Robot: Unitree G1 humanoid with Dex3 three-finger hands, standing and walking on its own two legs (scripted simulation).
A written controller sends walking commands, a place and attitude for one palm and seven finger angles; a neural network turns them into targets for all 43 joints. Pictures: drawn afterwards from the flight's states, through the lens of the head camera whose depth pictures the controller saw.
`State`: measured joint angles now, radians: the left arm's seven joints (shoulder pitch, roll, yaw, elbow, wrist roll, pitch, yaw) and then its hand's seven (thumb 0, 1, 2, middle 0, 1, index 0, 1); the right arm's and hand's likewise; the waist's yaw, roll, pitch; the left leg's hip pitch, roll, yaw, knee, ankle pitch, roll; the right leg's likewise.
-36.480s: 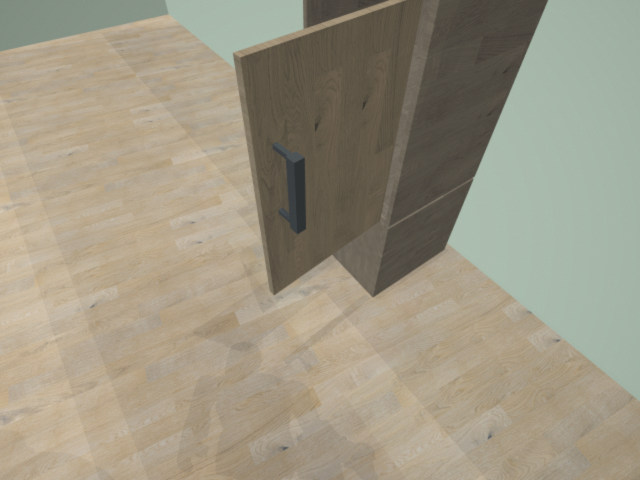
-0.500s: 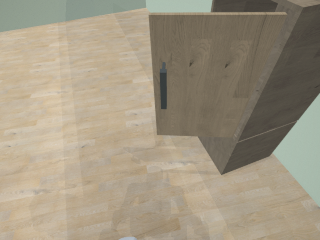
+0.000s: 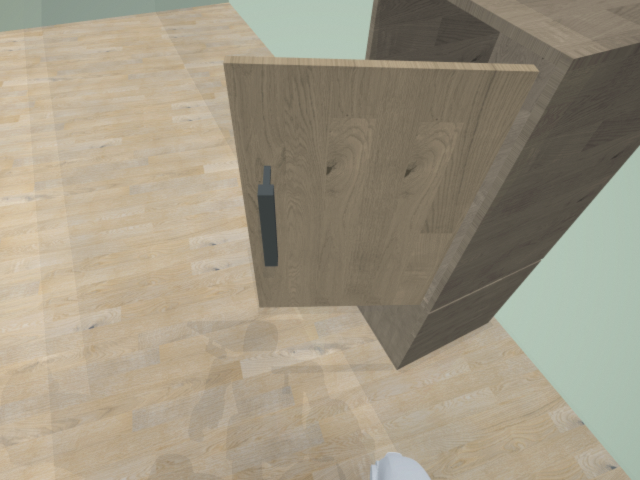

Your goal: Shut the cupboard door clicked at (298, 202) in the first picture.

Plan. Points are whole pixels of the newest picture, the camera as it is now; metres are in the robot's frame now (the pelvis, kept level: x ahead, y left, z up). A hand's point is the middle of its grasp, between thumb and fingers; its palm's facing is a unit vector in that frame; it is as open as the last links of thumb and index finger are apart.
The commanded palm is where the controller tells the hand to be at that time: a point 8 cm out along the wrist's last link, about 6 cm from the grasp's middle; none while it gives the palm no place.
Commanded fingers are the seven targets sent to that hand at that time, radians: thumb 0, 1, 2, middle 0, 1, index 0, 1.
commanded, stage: come to a stop and stand still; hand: left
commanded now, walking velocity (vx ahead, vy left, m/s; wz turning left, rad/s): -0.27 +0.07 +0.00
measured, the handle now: (269, 219) +0.49 +0.11 +0.00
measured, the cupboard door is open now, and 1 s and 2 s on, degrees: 66 66 66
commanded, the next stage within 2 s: look again from close up in 1.42 s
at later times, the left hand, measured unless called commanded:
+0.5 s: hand out of the picture +0.11 +0.15 -0.18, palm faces +0.06 -0.97 -0.23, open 7.3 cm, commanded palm none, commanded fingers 0.00 0.90 0.90 -0.20 -0.30 -0.20 -0.30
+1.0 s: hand out of the picture -0.02 +0.16 -0.17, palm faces +0.03 -0.98 -0.22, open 7.4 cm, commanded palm none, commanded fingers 0.00 0.90 0.90 -0.20 -0.30 -0.20 -0.30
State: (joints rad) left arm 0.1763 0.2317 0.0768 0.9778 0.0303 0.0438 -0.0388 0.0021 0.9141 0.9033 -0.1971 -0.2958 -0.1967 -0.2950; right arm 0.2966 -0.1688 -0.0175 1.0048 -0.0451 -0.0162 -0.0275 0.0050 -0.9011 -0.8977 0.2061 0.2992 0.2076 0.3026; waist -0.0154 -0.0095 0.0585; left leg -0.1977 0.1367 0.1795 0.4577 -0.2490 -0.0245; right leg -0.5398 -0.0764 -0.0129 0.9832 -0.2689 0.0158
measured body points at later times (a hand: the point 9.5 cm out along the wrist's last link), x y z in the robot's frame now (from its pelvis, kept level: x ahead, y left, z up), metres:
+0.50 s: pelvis +0.02 -0.04 -0.01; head +0.07 -0.03 +0.44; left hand +0.11 +0.20 -0.16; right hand +0.12 -0.30 -0.15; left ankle +0.00 +0.08 -0.71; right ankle +0.11 -0.18 -0.74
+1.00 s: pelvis -0.02 -0.02 +0.00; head -0.01 -0.03 +0.45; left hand -0.02 +0.21 -0.15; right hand +0.01 -0.25 -0.17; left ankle +0.00 +0.08 -0.74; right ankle -0.06 -0.12 -0.74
